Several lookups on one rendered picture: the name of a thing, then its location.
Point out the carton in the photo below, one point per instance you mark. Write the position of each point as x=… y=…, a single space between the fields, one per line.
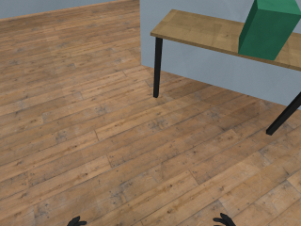
x=268 y=26

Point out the robot right hand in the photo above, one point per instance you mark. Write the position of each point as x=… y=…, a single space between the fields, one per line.
x=225 y=219

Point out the table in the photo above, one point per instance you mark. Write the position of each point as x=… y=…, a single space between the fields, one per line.
x=221 y=35

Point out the robot left hand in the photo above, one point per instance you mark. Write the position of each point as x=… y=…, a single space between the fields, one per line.
x=76 y=222

